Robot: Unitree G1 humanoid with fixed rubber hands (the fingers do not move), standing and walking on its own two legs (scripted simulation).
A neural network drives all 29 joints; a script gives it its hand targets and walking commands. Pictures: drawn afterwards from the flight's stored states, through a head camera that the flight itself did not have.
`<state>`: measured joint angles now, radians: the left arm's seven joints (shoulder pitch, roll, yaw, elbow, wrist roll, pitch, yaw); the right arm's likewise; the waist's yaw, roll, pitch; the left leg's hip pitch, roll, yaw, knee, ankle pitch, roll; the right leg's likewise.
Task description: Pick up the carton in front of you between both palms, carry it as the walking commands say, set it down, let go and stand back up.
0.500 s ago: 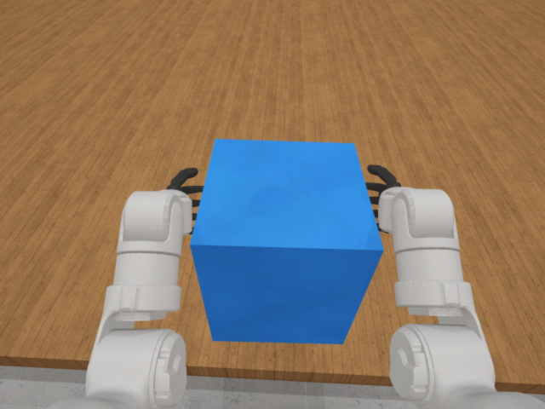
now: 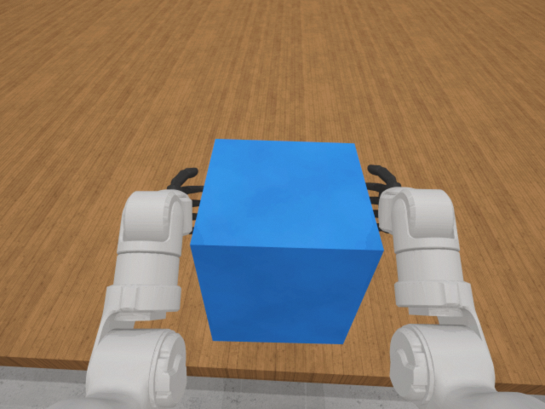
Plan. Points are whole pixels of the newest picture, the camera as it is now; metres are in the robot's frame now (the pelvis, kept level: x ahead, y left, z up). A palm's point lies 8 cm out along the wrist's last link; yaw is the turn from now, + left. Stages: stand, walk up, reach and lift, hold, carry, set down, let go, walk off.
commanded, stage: carry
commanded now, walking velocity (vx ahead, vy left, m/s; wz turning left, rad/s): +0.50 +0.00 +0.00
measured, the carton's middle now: (281, 245) +0.34 +0.00 +0.06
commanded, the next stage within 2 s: none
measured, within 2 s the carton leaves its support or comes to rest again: neither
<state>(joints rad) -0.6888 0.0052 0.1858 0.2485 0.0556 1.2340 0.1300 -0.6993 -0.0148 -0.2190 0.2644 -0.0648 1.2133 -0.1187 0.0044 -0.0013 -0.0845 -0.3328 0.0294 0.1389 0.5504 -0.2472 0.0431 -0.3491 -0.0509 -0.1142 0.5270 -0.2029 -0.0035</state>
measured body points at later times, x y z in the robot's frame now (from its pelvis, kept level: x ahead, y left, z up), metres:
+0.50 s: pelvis +0.12 +0.00 +0.00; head +0.11 +0.00 +0.45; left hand +0.49 +0.16 +0.17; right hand +0.51 -0.15 +0.18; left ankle +0.16 +0.09 -0.72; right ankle +0.04 -0.12 -0.73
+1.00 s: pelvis +0.41 -0.04 +0.01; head +0.47 -0.03 +0.46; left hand +0.80 +0.12 +0.15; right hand +0.82 -0.18 +0.15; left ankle +0.20 +0.08 -0.64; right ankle +0.56 -0.11 -0.64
